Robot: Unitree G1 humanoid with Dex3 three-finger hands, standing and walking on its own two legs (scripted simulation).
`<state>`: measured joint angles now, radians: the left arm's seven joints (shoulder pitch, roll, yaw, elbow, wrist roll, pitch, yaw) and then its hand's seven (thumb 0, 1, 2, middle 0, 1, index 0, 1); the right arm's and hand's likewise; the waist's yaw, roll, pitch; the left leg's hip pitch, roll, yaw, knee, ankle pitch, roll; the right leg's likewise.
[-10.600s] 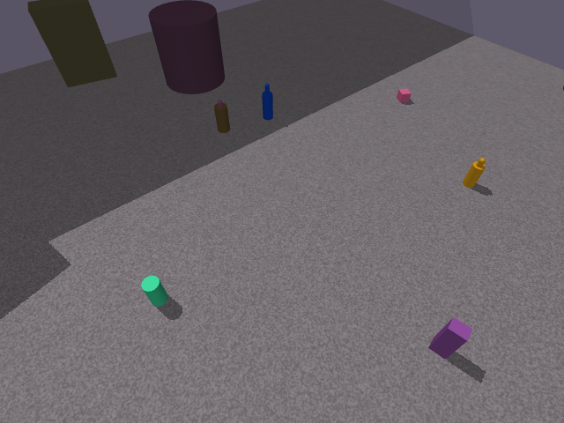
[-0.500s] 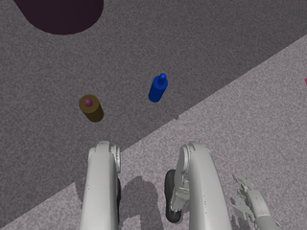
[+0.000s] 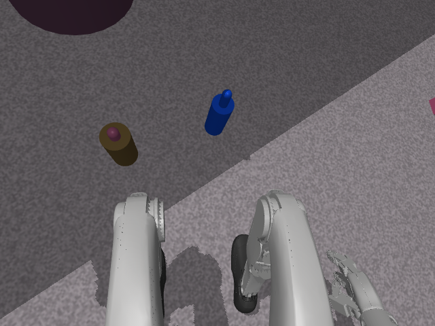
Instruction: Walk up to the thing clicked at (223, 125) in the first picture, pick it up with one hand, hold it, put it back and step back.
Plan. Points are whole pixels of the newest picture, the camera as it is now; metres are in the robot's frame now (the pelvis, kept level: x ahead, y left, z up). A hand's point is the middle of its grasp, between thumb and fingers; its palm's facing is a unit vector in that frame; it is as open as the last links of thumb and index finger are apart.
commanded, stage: go down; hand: left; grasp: from the side
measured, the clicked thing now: (119, 144) +0.48 +0.23 -0.30
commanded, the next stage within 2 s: approach in 0.30 s
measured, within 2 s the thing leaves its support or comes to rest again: neither
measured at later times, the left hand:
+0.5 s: hand out of the picture +0.39 +0.42 -0.01, palm faces +0.19 -0.98 -0.07, open 17.5 cm
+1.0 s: hand (62, 150) +0.43 +0.33 -0.21, palm faces +0.11 -0.99 +0.03, open 17.7 cm
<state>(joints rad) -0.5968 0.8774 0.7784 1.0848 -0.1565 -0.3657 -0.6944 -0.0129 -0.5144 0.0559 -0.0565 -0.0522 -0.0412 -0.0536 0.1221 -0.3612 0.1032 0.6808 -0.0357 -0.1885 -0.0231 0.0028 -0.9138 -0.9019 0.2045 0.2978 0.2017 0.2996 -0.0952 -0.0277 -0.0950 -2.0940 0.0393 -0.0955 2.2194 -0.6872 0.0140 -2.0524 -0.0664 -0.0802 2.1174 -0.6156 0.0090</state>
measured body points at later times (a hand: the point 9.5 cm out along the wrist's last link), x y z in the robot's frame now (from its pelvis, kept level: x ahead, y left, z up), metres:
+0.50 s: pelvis +0.00 +0.00 -0.02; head +0.21 +0.08 +0.37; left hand +0.38 +0.47 +0.00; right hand +0.15 -0.28 -0.11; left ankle +0.08 +0.12 -0.36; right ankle +0.12 -0.13 -0.36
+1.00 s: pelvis -0.01 +0.01 -0.08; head +0.24 +0.14 +0.27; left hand +0.41 +0.38 -0.21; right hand +0.14 -0.27 -0.14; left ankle +0.08 +0.12 -0.36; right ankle +0.12 -0.13 -0.36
